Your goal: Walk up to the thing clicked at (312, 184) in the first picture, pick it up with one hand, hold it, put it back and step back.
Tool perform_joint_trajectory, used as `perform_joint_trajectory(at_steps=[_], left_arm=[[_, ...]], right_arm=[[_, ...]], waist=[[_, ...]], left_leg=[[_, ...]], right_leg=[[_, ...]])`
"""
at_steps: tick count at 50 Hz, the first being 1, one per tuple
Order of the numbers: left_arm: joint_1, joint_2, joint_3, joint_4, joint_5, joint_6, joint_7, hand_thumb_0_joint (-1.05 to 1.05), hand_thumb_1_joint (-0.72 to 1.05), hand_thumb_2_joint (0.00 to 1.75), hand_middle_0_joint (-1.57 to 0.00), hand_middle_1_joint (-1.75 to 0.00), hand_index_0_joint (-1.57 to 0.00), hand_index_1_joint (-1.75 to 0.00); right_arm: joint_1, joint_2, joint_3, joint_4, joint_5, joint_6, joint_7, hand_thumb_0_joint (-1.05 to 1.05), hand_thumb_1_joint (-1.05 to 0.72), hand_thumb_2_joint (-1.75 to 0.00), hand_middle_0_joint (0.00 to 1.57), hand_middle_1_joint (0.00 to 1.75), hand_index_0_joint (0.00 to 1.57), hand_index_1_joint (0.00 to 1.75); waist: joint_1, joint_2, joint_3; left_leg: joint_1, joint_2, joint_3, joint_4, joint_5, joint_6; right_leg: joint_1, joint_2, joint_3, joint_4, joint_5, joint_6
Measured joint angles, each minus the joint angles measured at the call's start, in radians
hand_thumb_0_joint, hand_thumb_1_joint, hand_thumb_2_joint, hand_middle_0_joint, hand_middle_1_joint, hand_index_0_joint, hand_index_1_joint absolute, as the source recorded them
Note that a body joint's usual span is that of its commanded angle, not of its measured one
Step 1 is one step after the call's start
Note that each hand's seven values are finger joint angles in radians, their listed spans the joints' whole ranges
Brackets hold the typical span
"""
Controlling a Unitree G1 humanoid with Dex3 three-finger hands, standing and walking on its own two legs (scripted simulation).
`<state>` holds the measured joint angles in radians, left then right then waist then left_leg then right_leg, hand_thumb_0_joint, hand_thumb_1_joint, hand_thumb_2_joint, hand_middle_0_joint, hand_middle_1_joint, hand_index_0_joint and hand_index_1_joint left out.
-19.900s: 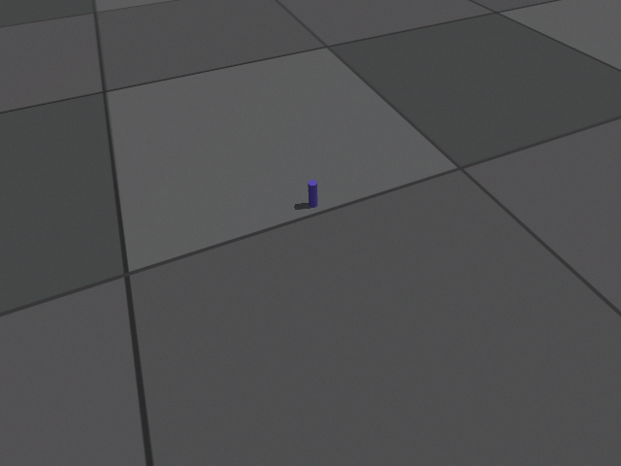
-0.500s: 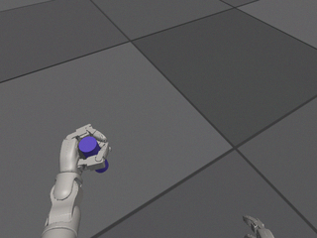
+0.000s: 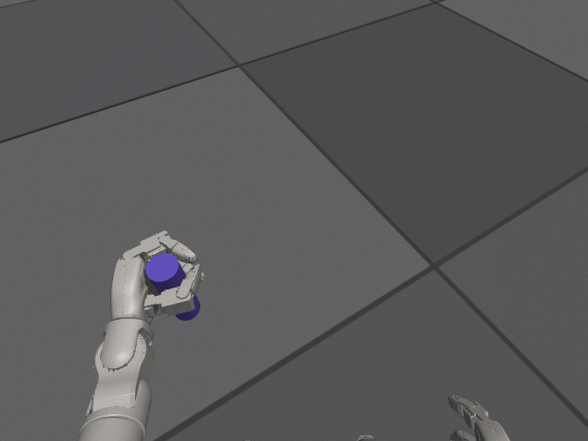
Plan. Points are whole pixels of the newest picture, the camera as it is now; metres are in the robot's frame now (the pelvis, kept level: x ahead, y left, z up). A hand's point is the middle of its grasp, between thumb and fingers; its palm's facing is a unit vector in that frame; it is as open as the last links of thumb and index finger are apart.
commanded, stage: crouch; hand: left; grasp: from the side
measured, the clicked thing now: (176, 289) +0.34 +0.18 +0.00
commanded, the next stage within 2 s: lower in 1.70 s
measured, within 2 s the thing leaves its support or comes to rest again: neither
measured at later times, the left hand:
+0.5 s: hand (206, 322) +0.37 +0.18 -0.20, palm faces +0.05 -1.00 -0.02, open 4.9 cm
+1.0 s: hand (221, 343) +0.40 +0.19 -0.41, palm faces +0.07 -1.00 -0.03, open 4.9 cm
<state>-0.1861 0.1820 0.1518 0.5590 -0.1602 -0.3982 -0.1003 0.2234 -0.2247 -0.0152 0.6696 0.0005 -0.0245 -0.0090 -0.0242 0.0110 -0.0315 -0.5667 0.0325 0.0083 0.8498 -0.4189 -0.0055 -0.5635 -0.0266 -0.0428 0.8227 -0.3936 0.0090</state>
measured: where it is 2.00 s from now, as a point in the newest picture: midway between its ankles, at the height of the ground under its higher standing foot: outside the picture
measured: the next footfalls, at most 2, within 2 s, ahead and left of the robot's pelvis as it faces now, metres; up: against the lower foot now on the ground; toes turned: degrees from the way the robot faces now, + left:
none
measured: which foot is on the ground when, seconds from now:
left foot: down 0.00-1.00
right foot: down 0.00-1.00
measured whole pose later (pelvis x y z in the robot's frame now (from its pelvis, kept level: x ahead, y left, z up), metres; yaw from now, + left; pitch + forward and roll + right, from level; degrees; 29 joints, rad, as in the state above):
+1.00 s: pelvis -0.09 +0.00 -0.36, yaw -3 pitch +32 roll -5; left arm -0.80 0.47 0.46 1.25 -0.05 -0.78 -0.18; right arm 0.13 -0.28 0.07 0.72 -0.13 -0.01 0.10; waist -0.19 -0.02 -0.08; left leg -2.15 0.02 -0.08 2.26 -0.68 0.00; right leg -2.11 -0.05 -0.06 2.20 -0.64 0.00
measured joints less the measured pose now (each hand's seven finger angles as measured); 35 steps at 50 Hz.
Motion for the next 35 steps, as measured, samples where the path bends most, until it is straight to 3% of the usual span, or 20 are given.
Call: perform_joint_trajectory(at_steps=[8,18,27,35], left_arm=[[-0.082,0.01,0.049,0.16,0.013,-0.126,-0.013,0.03,0.19,1.13,-0.97,-1.16,-1.08,-1.12],[-0.231,0.069,0.11,0.354,0.007,-0.307,-0.074,0.03,0.19,1.13,-0.97,-1.16,-1.08,-1.12],[-0.359,0.099,0.168,0.445,0.017,-0.34,-0.087,0.03,0.19,1.13,-0.97,-1.16,-1.08,-1.12],[-0.49,0.154,0.217,0.565,0.06,-0.363,-0.081,0.03,0.19,1.13,-0.97,-1.16,-1.08,-1.12]], right_arm=[[-0.016,-0.01,-0.008,0.002,-0.021,-0.014,0.022,0.01,-0.87,-0.9,0.2,0.3,0.2,0.3],[-0.018,-0.047,-0.003,-0.005,-0.045,-0.02,0.051,0.01,-0.88,-0.9,0.19,0.3,0.2,0.3],[-0.064,-0.035,0.016,0.018,-0.064,-0.004,0.068,0.01,-0.89,-0.91,0.19,0.3,0.2,0.3],[-0.091,-0.022,0.037,0.026,-0.089,-0.001,0.089,0.01,-0.89,-0.91,0.2,0.3,0.2,0.3]], waist=[[-0.018,-0.019,-0.025],[-0.052,-0.017,-0.138],[-0.06,-0.002,-0.162],[-0.087,-0.008,-0.146]], left_leg=[[-0.217,0.002,-0.008,0.166,-0.049,-0.001],[-0.715,0.002,-0.03,0.594,-0.187,-0.002],[-1.058,-0.001,-0.039,0.897,-0.257,0.003],[-1.29,-0.004,-0.051,1.097,-0.267,0.003]], right_leg=[[-0.217,-0.002,-0.002,0.168,-0.051,-0.004],[-0.708,-0.01,-0.006,0.588,-0.188,-0.005],[-1.05,-0.015,0.0,0.888,-0.254,-0.007],[-1.278,-0.019,-0.002,1.082,-0.263,-0.01]])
